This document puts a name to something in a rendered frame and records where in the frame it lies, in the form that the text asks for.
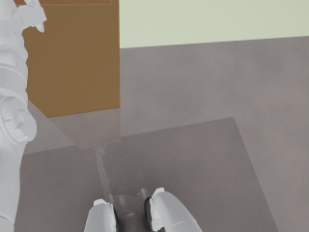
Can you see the left robot hand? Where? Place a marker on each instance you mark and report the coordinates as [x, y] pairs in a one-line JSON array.
[[23, 16]]

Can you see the left robot upper arm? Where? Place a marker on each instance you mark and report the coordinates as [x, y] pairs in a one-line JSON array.
[[17, 128]]

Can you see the left robot forearm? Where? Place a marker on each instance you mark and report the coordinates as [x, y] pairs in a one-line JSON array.
[[13, 68]]

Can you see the right robot foot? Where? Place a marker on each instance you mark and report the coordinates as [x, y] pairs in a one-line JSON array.
[[148, 215]]

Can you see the left robot thigh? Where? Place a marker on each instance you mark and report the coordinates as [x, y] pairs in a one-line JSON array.
[[101, 218]]

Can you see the cabinet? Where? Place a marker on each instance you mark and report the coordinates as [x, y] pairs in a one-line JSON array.
[[74, 64]]

